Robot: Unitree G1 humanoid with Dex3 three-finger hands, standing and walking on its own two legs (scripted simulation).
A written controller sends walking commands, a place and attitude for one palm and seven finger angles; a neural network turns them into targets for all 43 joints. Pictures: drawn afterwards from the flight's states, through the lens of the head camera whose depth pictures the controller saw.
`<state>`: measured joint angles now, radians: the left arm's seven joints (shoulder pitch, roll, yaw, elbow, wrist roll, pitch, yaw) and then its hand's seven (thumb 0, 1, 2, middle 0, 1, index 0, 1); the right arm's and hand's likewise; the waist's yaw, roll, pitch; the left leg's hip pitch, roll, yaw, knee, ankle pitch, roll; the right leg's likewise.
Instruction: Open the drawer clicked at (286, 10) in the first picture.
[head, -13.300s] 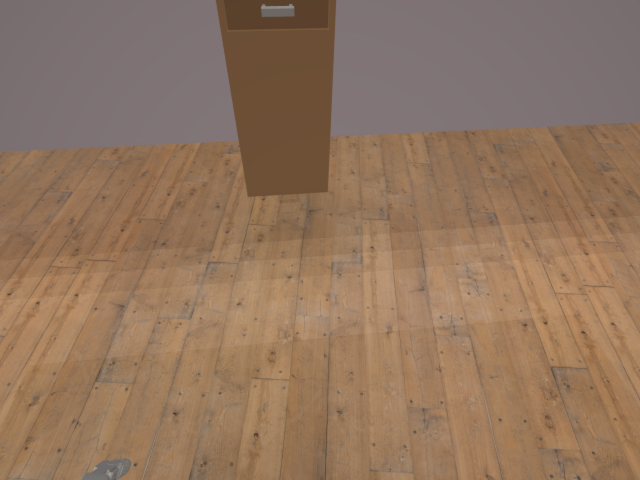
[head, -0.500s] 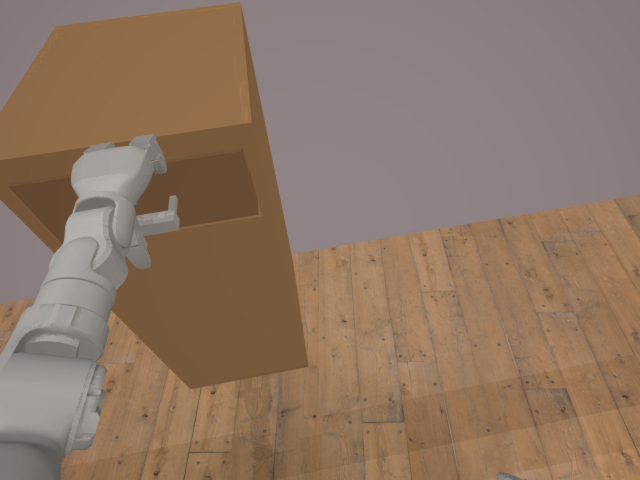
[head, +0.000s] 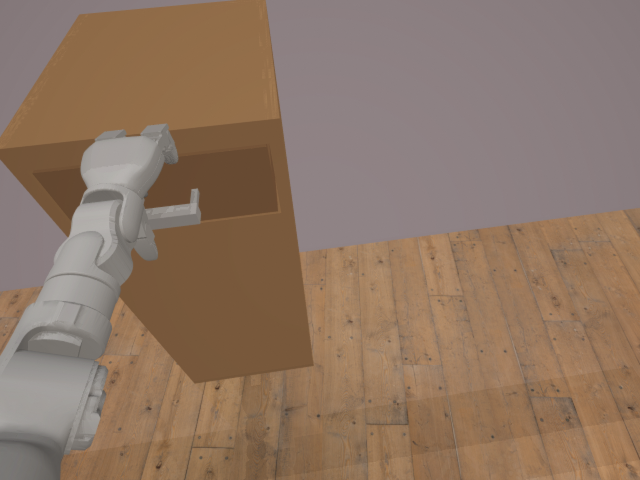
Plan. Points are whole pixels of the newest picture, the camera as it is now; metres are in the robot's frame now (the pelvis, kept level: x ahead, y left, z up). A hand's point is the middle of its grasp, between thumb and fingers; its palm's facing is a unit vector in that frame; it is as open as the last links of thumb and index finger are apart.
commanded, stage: move the hooked fingers above the handle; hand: left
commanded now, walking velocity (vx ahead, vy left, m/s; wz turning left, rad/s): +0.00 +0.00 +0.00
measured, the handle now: (165, 207) +0.49 +0.26 +0.05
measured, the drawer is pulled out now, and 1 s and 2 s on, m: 0.00 0.00 0.00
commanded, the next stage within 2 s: none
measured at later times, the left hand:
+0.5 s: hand (132, 194) +0.44 +0.26 +0.12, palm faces +0.05 -0.01 -1.00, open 13.7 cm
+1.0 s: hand (135, 197) +0.44 +0.26 +0.12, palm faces -0.02 +0.01 -1.00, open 13.6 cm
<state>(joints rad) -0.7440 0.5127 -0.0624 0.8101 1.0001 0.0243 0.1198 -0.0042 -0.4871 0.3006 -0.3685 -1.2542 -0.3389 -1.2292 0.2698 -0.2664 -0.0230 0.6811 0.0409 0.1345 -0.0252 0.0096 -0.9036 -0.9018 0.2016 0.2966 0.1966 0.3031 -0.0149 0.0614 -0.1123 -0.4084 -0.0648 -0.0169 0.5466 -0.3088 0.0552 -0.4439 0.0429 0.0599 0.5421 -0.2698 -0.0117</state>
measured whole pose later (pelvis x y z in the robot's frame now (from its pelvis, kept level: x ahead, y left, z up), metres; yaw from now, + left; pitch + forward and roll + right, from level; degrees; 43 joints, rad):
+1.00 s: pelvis +0.00 -0.01 +0.00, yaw +1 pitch +10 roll +0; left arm -0.78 0.54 -0.09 0.87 0.99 0.07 0.07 -0.01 -0.49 0.30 -0.35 -1.23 -0.35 -1.25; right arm 0.28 -0.27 -0.02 0.69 0.05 0.13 -0.04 0.01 -0.90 -0.90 0.20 0.30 0.20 0.30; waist -0.01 0.07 -0.11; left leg -0.42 -0.06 -0.04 0.55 -0.31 0.04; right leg -0.45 0.05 0.04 0.54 -0.27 -0.02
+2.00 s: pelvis +0.00 -0.01 +0.00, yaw -1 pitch +10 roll +0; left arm -0.69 0.57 0.00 0.84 1.02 0.04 0.08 0.00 -0.49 0.30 -0.35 -1.22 -0.34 -1.23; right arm 0.27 -0.24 0.00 0.67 0.05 0.14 -0.06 0.01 -0.90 -0.90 0.20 0.30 0.20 0.30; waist -0.02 0.06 -0.10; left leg -0.39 -0.05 0.00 0.52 -0.30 0.05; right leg -0.43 0.06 0.07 0.52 -0.26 -0.02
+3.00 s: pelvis +0.00 +0.00 -0.01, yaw +0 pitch +13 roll -1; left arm -0.72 0.53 -0.03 0.88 1.03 -0.01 0.20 0.00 -0.49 0.30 -0.32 -1.20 -0.32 -1.20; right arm 0.28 -0.27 -0.05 0.69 0.03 0.11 -0.03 0.01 -0.90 -0.90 0.20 0.30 0.20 0.30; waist -0.04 0.05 -0.11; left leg -0.52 -0.05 -0.02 0.63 -0.34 0.05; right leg -0.54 0.05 0.05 0.61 -0.29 -0.02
